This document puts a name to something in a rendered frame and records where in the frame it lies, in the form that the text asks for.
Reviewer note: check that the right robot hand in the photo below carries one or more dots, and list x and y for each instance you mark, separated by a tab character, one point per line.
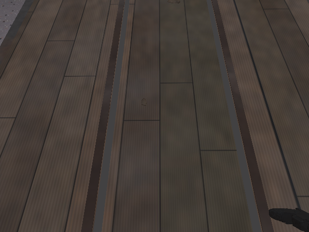
297	217

